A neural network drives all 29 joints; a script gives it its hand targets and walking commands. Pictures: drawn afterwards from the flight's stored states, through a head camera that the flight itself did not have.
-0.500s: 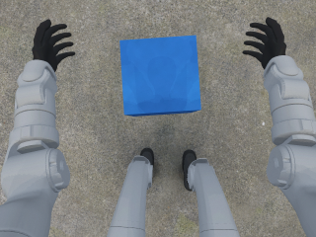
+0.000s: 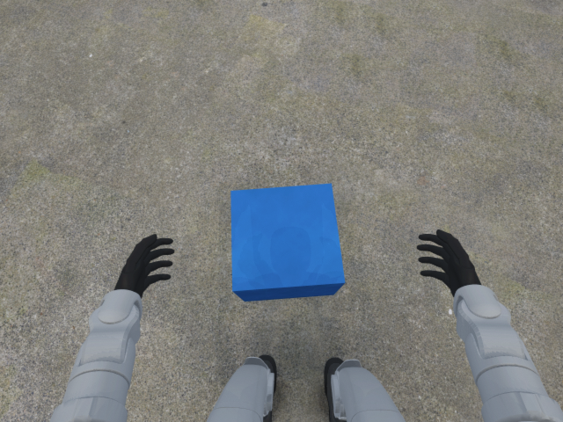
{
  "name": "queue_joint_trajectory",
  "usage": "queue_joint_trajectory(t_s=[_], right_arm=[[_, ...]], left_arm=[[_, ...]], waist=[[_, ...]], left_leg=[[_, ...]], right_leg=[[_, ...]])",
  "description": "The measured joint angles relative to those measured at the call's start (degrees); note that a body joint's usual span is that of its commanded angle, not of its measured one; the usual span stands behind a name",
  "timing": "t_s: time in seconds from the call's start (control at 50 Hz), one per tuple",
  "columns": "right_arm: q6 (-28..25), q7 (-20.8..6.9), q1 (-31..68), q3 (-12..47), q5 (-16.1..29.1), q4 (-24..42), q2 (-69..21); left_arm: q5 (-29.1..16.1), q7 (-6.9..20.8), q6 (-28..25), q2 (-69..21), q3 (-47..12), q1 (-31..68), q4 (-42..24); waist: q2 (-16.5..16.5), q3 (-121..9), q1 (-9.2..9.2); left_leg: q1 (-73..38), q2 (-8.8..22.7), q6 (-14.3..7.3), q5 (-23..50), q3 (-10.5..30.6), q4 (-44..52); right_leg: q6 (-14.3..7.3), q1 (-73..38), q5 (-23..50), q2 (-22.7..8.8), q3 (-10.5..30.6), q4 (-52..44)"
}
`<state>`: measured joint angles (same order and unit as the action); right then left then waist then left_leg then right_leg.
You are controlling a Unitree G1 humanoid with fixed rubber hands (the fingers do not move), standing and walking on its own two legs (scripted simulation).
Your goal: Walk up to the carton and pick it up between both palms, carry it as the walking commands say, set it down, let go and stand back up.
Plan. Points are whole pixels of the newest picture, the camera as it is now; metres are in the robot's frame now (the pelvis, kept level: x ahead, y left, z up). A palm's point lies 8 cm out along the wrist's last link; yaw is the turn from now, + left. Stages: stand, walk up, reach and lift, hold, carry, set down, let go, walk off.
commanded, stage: let go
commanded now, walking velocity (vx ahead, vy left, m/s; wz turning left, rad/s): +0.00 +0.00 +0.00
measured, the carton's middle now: (285, 246) +0.49 +0.04 -0.61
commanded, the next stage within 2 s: stand in 0.70 s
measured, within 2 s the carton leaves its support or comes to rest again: neither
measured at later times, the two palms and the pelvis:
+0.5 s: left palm (123, 345) +0.20 +0.23 -0.02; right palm (509, 348) +0.20 -0.24 -0.02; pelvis +0.04 -0.01 +0.04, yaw -1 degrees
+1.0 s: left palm (85, 350) +0.19 +0.29 -0.04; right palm (542, 355) +0.19 -0.29 -0.03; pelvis +0.05 +0.01 +0.03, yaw -1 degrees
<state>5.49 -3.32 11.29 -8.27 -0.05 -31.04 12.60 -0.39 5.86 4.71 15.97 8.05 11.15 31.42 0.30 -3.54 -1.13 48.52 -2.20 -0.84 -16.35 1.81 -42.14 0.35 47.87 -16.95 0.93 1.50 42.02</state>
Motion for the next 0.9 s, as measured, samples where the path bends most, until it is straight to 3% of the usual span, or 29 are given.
queue_joint_trajectory(t_s=[0.26,0.46,0.64,0.74,0.82,0.9], right_arm=[[-3.7,0.8,-19.9,3.3,-1.3,3.9,-1.9],[0.3,-0.6,-23.3,5.1,-0.8,6.2,0.4],[3.3,-1.4,-23.4,5.5,-1.3,7.6,-1.0],[2.6,-0.5,-23.8,6.1,-0.7,7.6,0.0],[-0.8,2.3,-22.9,6.2,-1.7,0.3,2.3],[-2.9,3.4,-22.4,5.4,-2.1,-4.7,4.8]], left_arm=[[1.6,-2.3,-3.2,-4.4,-4.4,-22.2,-6.9],[1.0,-1.5,1.5,-2.6,-5.2,-25.5,-8.4],[2.3,-1.5,4.6,-3.4,-5.4,-23.6,-9.0],[2.2,-3.2,6.2,-3.7,-5.0,-24.2,-10.0],[2.2,-5.6,2.2,-0.9,-5.9,-23.2,-3.6],[2.5,-6.2,-0.8,1.9,-5.3,-23.3,0.8]], waist=[[-0.4,3.7,-0.48],[0.2,7.6,0.83],[0.4,10.9,1.25],[0.1,10.5,1.16],[0.0,6.8,0.66],[0.3,4.6,0.45]], left_leg=[[-27.2,0.4,0.0,0.4,-0.3,11.6],[-41.4,0.4,0.1,0.7,-0.3,16.5],[-45.3,0.4,-0.2,0.5,-0.8,17.1],[-44.9,0.2,-0.5,0.3,-1.0,16.9],[-41.0,0.4,-0.5,-0.6,-0.8,15.0],[-39.1,0.6,-0.6,-1.2,-0.7,14.1]], right_leg=[[-0.4,-26.7,0.4,0.0,0.7,-11.1],[-0.6,-40.6,0.5,-0.1,0.8,-15.4],[-0.4,-44.4,0.5,-0.2,1.2,-16.1],[-0.1,-44.0,0.3,-0.4,1.4,-16.0],[0.1,-40.7,0.0,-0.2,1.1,-15.2],[0.0,-39.3,0.0,0.1,1.0,-15.4]])
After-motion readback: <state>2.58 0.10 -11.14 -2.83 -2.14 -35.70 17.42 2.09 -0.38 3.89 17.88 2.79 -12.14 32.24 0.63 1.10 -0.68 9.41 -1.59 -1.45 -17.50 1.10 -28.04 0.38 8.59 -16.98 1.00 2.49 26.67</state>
